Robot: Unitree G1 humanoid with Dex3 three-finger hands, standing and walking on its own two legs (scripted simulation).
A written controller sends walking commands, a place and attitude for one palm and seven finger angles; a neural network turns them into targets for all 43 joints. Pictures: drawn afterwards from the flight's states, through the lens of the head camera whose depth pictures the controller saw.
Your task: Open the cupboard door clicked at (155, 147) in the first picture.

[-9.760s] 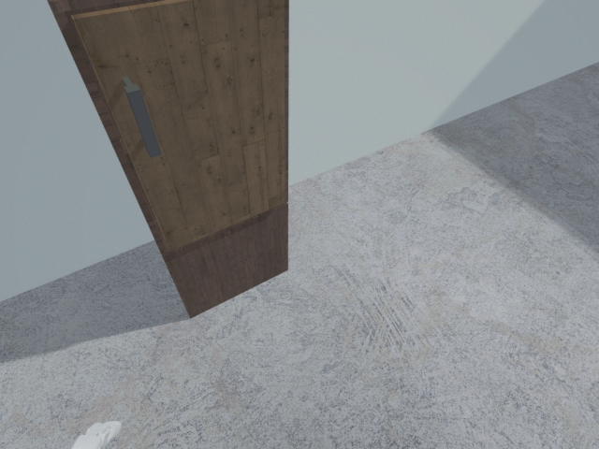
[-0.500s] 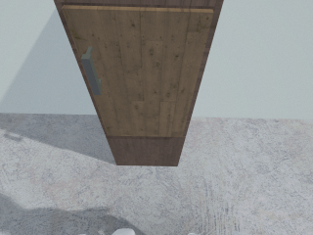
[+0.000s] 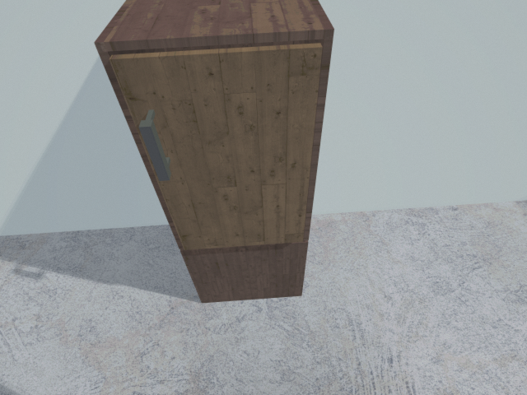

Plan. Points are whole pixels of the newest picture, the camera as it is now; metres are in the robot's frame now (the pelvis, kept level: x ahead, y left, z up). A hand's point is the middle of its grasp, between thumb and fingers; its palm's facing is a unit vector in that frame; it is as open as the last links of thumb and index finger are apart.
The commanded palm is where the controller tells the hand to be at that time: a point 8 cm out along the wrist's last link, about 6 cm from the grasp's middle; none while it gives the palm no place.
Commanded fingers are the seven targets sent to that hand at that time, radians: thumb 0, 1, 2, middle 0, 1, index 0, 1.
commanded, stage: come to a stop and stand still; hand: left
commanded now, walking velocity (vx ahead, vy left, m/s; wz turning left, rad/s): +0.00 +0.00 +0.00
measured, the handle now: (158, 146) +0.56 +0.24 +0.07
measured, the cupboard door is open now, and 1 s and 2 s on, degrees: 0 0 0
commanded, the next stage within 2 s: look again from close up in 0.38 s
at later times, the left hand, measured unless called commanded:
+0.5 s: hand out of the picture -0.05 +0.12 -0.18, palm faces +0.05 -0.99 -0.14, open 7.4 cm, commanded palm none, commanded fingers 0.00 0.90 0.90 -0.20 -0.30 -0.20 -0.30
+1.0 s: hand out of the picture +0.01 +0.19 -0.18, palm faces +0.00 -0.98 -0.20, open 7.4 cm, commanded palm none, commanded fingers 0.00 0.90 0.90 -0.20 -0.30 -0.20 -0.30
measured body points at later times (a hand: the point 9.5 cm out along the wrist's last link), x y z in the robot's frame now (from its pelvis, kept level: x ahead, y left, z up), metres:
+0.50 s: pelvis -0.01 -0.02 +0.00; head -0.01 -0.03 +0.45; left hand -0.05 +0.17 -0.16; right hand -0.06 -0.23 -0.17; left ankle +0.03 +0.11 -0.74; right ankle -0.05 -0.12 -0.74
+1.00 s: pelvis +0.00 +0.01 -0.01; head +0.02 +0.02 +0.44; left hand +0.02 +0.25 -0.17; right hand +0.01 -0.21 -0.16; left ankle +0.02 +0.11 -0.74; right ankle -0.05 -0.12 -0.74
